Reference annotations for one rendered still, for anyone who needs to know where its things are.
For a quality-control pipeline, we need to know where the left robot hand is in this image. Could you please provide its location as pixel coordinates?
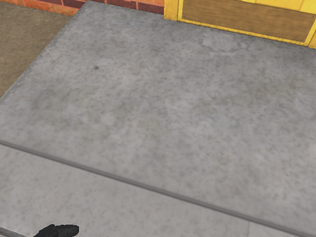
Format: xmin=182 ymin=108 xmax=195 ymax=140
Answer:
xmin=34 ymin=224 xmax=79 ymax=237

